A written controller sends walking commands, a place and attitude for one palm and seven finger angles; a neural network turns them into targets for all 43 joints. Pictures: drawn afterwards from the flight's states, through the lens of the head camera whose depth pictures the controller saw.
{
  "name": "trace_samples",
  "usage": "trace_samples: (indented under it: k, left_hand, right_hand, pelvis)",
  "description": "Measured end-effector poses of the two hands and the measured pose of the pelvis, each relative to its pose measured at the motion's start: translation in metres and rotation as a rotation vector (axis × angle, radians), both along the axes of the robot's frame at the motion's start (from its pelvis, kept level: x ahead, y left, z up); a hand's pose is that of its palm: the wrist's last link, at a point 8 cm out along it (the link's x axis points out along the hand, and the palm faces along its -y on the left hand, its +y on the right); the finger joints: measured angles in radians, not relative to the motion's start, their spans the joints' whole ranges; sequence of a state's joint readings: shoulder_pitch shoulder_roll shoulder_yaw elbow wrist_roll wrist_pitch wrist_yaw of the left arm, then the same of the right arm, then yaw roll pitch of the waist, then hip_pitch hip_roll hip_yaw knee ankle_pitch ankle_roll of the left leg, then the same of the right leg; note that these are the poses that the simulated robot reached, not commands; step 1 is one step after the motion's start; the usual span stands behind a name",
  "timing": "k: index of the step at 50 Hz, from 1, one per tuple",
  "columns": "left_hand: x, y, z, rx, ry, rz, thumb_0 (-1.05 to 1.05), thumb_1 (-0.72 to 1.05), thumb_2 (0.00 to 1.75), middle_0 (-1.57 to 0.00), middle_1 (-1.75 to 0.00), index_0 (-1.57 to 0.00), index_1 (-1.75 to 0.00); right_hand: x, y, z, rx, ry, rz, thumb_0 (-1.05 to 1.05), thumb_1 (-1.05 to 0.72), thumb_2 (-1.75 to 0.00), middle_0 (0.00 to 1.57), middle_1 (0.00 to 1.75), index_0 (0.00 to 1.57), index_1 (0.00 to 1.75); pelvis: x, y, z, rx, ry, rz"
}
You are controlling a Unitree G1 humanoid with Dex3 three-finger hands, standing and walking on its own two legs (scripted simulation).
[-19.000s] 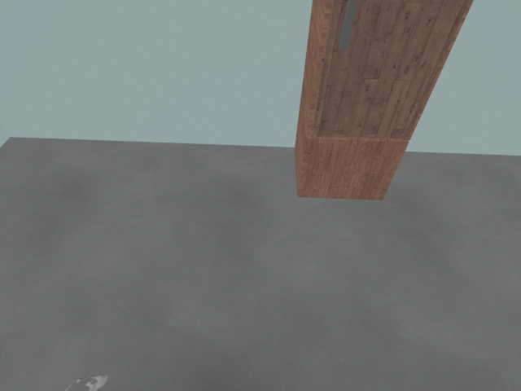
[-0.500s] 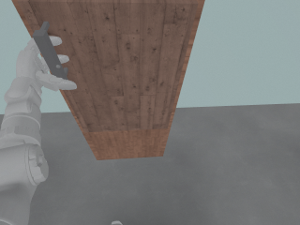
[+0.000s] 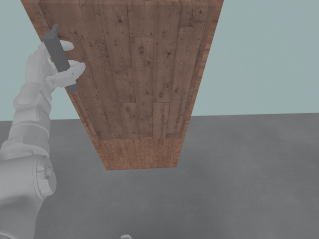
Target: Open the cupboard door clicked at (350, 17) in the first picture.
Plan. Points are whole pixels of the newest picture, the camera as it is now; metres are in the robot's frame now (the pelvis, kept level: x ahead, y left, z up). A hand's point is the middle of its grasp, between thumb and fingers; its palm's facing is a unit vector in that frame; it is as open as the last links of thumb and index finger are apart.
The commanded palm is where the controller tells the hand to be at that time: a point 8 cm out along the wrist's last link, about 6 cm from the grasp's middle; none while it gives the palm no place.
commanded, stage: close the thumb around the handle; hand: left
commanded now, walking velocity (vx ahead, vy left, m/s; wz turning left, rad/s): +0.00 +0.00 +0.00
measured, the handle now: (64, 60) +0.53 +0.22 +0.15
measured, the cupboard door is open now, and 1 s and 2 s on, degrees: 0 13 44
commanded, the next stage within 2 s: pull the door open along its arc in 0.22 s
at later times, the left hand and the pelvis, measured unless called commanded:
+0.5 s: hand (70, 71) +0.48 +0.20 +0.15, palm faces +0.03 -1.00 +0.01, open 5.6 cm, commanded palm +0.44 +0.25 +0.15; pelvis +0.01 -0.01 +0.00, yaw -1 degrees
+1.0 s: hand (74, 95) +0.40 +0.17 +0.15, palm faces +0.34 -0.94 +0.10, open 5.9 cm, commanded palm +0.36 +0.22 +0.15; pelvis +0.00 -0.01 +0.01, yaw +1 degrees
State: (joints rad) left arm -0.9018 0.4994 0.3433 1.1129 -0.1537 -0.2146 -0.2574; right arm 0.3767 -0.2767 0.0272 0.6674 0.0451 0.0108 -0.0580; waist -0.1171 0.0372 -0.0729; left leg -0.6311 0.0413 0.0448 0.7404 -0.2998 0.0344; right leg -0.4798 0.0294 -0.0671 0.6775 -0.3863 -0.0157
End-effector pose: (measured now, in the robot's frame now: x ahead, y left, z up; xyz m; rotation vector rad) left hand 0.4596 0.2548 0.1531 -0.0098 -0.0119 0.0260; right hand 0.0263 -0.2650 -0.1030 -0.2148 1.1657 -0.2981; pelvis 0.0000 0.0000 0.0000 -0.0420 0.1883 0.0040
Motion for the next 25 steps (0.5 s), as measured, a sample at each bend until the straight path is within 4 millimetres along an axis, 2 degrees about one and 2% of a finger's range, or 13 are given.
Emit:
trace_samples:
  k: [8, 18, 25]
  left_hand:
    - [0.005, -0.003, -0.001, 0.005, 0.021, 0.008, 0.00, 0.74, 0.83, -0.39, -1.33, -0.39, -1.33]
    - [0.005, -0.003, -0.001, 0.001, 0.019, 0.009, 0.01, 0.74, 0.82, -0.37, -1.34, -0.39, -1.35]
    - [0.003, -0.003, -0.002, 0.000, 0.015, 0.006, 0.01, 0.74, 0.81, -0.37, -1.34, -0.38, -1.35]
  right_hand:
    - [-0.008, -0.005, 0.000, -0.009, 0.015, -0.004, 0.01, -0.90, -0.89, 0.20, 0.30, 0.20, 0.30]
    - [-0.017, -0.009, 0.000, -0.006, 0.040, -0.026, 0.01, -0.90, -0.89, 0.20, 0.30, 0.20, 0.30]
    - [-0.012, -0.011, 0.001, -0.002, 0.023, -0.040, 0.01, -0.90, -0.89, 0.20, 0.30, 0.20, 0.30]
  pelvis:
    - [-0.002, -0.002, -0.001, 0.001, 0.013, 0.000]
    - [0.001, -0.007, 0.000, 0.003, 0.009, -0.005]
    - [0.005, -0.008, 0.002, 0.008, 0.008, -0.016]
